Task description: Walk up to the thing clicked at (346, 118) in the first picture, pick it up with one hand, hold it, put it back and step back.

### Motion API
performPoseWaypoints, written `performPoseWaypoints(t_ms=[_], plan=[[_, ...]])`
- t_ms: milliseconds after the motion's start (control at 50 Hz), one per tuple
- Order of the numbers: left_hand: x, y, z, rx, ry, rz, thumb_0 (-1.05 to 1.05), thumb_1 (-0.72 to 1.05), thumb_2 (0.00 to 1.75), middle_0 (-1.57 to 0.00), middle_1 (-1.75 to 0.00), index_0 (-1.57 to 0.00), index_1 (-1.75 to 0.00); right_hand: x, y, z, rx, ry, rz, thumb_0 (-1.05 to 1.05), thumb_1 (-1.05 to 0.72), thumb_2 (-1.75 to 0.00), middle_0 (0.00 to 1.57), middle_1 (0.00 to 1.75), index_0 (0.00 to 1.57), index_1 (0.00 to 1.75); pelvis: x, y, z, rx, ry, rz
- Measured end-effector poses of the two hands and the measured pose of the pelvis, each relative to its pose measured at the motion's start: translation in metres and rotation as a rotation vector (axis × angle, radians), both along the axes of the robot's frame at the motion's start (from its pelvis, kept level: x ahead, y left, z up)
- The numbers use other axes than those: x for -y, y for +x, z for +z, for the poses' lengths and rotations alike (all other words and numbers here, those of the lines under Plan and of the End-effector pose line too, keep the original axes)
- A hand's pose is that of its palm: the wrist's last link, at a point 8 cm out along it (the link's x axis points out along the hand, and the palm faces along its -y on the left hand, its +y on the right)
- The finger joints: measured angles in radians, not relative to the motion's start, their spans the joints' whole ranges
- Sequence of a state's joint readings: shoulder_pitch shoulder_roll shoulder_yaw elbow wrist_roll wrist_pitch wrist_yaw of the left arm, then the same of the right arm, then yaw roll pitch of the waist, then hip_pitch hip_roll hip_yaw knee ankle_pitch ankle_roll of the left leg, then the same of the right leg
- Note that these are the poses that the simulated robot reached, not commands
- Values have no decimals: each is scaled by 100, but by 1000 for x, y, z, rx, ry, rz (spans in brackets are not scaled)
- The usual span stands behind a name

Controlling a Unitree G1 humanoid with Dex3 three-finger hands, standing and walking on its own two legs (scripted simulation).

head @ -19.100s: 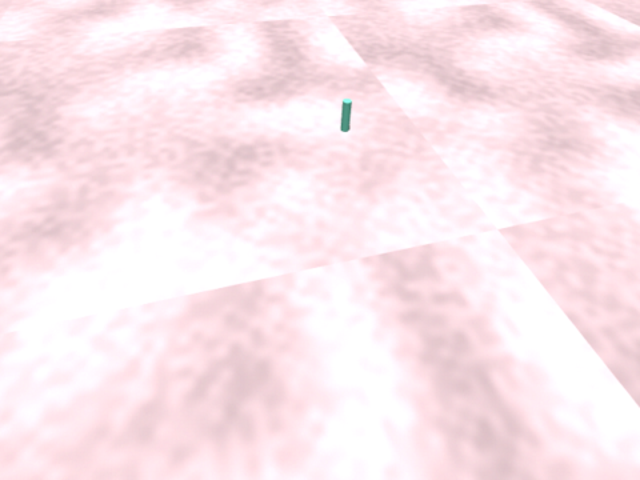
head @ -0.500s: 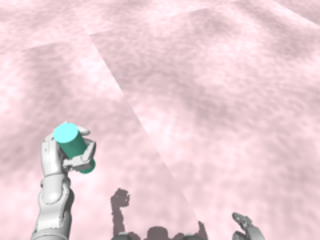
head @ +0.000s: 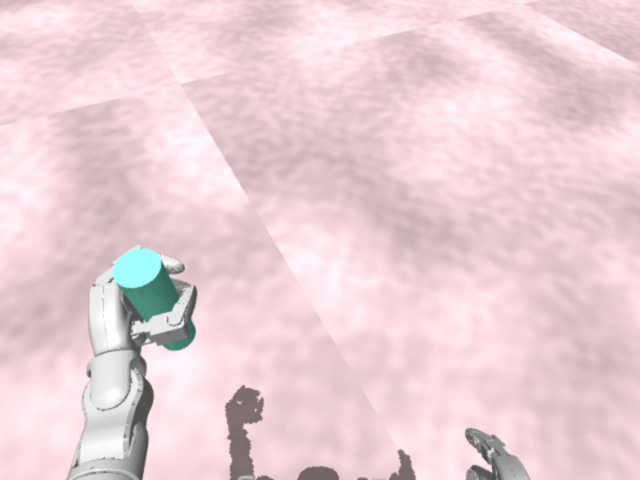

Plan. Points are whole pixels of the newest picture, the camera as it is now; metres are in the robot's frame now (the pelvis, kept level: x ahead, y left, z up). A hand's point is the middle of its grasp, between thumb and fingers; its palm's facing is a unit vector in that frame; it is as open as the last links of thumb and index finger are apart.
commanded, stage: hold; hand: left
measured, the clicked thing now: (160, 305) +0.33 +0.19 +0.04
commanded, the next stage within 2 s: none
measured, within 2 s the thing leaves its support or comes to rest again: neither
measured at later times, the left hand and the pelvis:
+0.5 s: hand (166, 297) +0.33 +0.18 +0.06, palm faces +0.26 -0.97 +0.00, open 6.3 cm; pelvis +0.00 +0.00 +0.01, yaw +0 degrees
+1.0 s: hand (167, 295) +0.33 +0.18 +0.06, palm faces +0.26 -0.97 +0.00, open 6.3 cm; pelvis +0.00 +0.00 +0.01, yaw +0 degrees
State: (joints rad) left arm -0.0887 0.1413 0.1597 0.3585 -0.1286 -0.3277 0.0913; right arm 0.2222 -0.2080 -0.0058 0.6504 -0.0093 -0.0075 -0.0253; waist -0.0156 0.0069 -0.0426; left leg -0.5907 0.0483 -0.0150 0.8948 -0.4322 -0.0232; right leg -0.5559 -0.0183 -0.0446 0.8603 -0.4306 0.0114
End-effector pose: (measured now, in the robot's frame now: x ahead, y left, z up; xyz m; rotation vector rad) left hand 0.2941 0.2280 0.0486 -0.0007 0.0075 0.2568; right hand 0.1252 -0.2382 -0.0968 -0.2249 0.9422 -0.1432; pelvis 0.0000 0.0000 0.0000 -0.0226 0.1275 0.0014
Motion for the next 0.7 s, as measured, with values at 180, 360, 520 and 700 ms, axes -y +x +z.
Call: performPoseWaypoints(t_ms=[180, 360, 520, 700], plan=[[3, -3, 6, 7, -8, 1, 4, 3, 113, -91, -112, -96, -111, -2, 2, 5, 23, 0, 5, 1, -90, -90, 21, 30, 20, 30, -1, -3, 3, 15, 1, 1], [3, -3, 10, 10, -3, -1, 4, 3, 113, -91, -112, -96, -111, -6, 2, 7, 32, 6, 7, 1, -90, -90, 21, 30, 20, 30, -2, -4, 5, 24, 1, 0], [0, -1, 8, -2, -4, 1, 4, 3, 113, -91, -112, -96, -111, -7, 2, 7, 28, 5, 7, 1, -90, -90, 21, 30, 20, 30, -3, -4, 5, 22, 0, 1], [0, 0, 9, 8, -9, 6, 4, 3, 113, -91, -112, -96, -111, -8, 2, 8, 23, 4, 3, 1, -90, -90, 21, 30, 20, 30, -5, -1, 6, 22, -1, -1]])
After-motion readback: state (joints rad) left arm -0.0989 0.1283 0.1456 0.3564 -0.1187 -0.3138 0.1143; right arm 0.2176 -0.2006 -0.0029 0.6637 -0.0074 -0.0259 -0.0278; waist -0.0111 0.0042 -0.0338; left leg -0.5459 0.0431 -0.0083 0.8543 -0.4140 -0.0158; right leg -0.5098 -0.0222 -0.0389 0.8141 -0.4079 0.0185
